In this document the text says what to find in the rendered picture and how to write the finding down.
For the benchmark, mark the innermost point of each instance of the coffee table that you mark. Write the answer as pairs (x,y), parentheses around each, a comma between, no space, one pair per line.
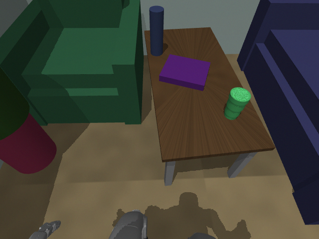
(191,123)

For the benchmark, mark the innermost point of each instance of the sofa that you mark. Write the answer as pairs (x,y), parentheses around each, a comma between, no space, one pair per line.
(280,59)

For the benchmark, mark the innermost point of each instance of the armchair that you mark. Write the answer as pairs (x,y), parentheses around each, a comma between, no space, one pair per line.
(77,61)

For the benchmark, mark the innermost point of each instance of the left robot hand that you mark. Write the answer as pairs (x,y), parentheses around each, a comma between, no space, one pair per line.
(46,230)

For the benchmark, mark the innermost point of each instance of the potted plant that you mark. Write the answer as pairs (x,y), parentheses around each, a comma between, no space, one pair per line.
(24,145)

